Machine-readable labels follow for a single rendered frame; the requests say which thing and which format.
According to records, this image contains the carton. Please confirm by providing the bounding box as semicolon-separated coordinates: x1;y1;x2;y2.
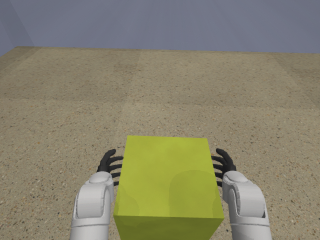
113;135;225;240

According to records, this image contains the robot right hand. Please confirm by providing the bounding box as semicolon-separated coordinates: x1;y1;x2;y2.
211;148;237;187

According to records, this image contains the right robot forearm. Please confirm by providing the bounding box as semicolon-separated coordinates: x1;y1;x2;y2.
222;170;272;240

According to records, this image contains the left robot forearm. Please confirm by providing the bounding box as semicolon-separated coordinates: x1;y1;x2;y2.
69;171;114;240

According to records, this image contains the robot left hand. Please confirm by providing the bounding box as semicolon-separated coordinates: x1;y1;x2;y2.
97;149;124;186

